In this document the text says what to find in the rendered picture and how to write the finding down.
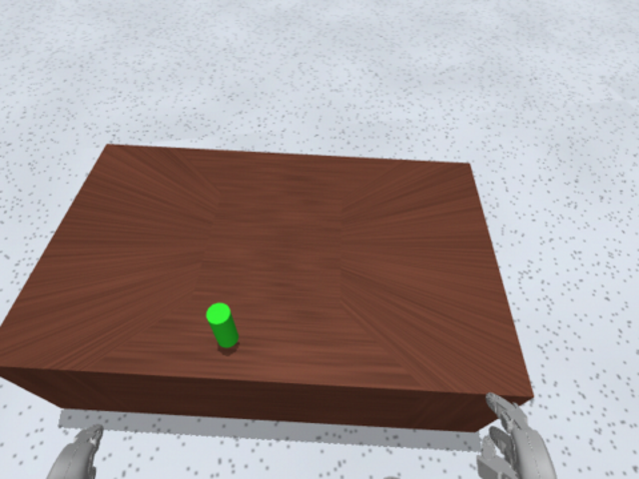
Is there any right robot hand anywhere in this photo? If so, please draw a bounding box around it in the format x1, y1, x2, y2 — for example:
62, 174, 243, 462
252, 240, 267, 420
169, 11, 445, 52
476, 392, 557, 479

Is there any left robot hand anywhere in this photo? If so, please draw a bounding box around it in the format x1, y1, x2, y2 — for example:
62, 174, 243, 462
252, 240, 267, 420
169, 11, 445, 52
46, 424, 104, 479

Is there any can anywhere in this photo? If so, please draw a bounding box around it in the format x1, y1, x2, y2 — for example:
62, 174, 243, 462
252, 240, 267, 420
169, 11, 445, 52
207, 302, 239, 348

